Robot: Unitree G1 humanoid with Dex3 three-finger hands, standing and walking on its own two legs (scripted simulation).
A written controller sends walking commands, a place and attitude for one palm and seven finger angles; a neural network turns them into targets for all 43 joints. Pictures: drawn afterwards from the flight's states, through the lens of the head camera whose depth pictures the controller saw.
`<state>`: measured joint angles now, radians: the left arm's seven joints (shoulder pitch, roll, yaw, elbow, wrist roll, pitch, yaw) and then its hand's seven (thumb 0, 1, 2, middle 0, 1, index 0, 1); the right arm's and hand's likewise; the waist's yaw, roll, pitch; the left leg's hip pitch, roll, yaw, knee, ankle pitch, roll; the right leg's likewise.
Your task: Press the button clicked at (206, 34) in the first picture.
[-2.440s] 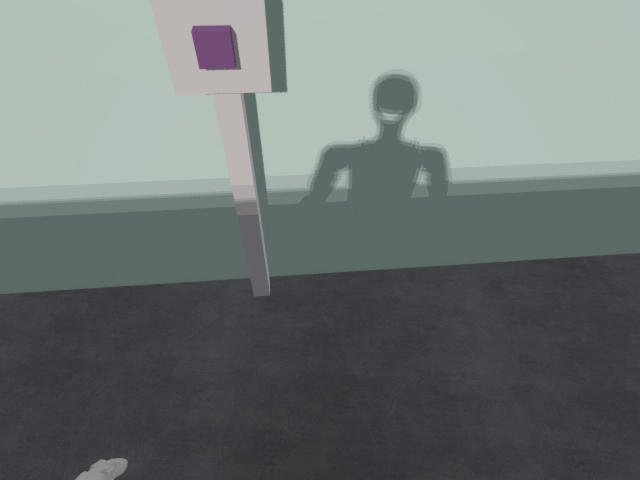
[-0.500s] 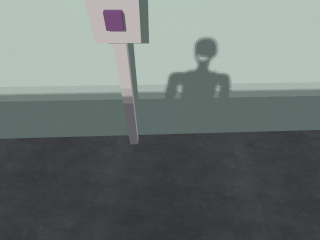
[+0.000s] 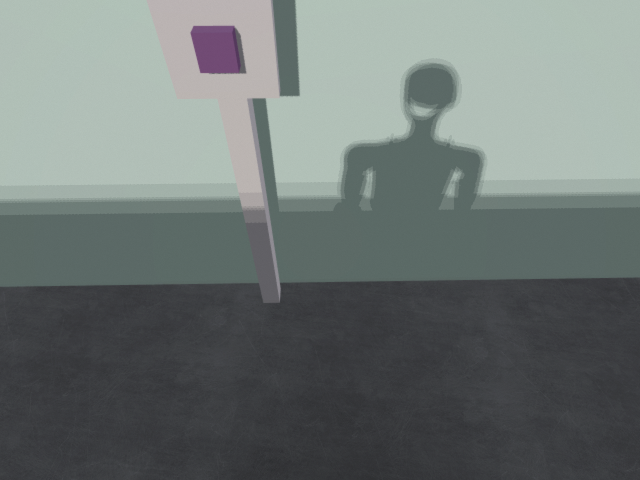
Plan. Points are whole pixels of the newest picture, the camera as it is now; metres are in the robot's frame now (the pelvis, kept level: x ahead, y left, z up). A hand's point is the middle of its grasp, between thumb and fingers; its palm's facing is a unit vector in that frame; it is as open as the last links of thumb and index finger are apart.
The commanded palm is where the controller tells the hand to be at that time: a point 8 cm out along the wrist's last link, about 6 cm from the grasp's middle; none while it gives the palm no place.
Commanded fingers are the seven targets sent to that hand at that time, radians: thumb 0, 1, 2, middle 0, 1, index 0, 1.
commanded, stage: take the last steps up to it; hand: left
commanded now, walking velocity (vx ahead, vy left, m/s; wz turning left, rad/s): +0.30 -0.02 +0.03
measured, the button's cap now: (217, 49) +0.74 +0.21 +0.17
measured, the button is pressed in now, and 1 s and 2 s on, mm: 0 0 0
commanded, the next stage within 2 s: come to a stop and stand still in 0.46 s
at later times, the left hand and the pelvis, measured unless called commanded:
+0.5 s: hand out of the picture +0.14 +0.21 -0.17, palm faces +0.05 -0.99 -0.13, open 7.4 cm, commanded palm none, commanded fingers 0.00 0.90 0.90 -0.20 -0.30 -0.20 -0.30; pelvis +0.17 +0.04 +0.02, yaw -1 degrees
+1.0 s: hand (208, 366) +0.31 +0.20 -0.16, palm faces +0.05 -0.97 -0.23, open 7.3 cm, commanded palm none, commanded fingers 0.00 0.90 0.90 -0.20 -0.30 -0.20 -0.30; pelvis +0.22 +0.02 +0.00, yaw +1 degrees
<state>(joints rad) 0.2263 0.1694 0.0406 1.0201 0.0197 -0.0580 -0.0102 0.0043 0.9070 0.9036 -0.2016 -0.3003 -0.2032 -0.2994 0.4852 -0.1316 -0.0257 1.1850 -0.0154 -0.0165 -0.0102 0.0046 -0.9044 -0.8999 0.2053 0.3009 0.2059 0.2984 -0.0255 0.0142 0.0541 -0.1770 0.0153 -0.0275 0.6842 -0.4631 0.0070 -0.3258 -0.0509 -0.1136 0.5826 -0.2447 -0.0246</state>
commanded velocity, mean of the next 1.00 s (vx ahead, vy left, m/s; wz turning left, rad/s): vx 0.03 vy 0.01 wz -0.01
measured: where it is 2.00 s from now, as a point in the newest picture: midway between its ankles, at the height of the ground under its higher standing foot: outside the picture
